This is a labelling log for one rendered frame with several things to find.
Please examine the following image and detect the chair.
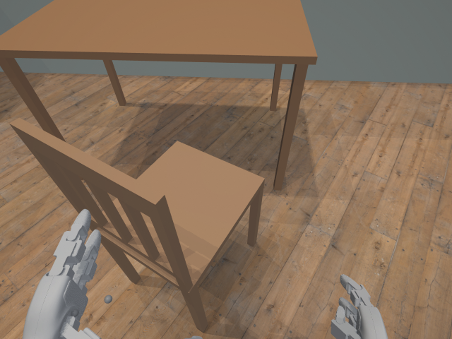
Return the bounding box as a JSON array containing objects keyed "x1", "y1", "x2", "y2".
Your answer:
[{"x1": 9, "y1": 118, "x2": 265, "y2": 333}]

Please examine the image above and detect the right robot hand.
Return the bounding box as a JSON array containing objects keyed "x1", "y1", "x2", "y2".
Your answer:
[{"x1": 331, "y1": 274, "x2": 388, "y2": 339}]

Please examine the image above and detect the left robot hand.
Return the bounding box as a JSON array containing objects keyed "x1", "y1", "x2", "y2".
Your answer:
[{"x1": 22, "y1": 209, "x2": 101, "y2": 339}]

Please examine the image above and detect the table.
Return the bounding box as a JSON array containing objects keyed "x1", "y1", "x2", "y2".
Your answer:
[{"x1": 0, "y1": 0, "x2": 318, "y2": 191}]

